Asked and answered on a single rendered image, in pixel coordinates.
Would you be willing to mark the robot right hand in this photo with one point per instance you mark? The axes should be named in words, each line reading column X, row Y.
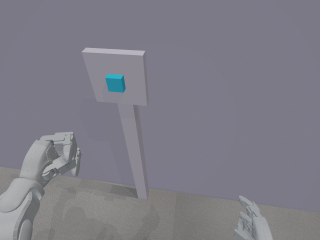
column 257, row 225

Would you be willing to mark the left robot forearm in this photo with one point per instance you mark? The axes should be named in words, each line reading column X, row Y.
column 18, row 208

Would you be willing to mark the panel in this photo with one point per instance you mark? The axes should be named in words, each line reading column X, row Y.
column 132, row 65

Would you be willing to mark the button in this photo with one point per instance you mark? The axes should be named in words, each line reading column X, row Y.
column 115, row 83

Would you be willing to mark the robot left hand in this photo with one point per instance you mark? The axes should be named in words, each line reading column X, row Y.
column 42, row 162

